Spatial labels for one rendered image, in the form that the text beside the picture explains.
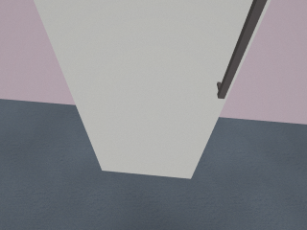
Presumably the handle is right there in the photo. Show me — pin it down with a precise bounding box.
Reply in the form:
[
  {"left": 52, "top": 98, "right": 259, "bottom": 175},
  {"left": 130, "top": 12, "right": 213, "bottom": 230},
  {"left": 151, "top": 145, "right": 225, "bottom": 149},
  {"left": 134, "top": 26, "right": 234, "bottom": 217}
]
[{"left": 217, "top": 0, "right": 268, "bottom": 99}]

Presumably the fridge door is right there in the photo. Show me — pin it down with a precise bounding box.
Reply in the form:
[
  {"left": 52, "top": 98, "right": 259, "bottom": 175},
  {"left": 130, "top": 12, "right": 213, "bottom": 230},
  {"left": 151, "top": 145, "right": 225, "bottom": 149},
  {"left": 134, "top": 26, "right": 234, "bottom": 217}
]
[{"left": 34, "top": 0, "right": 271, "bottom": 179}]

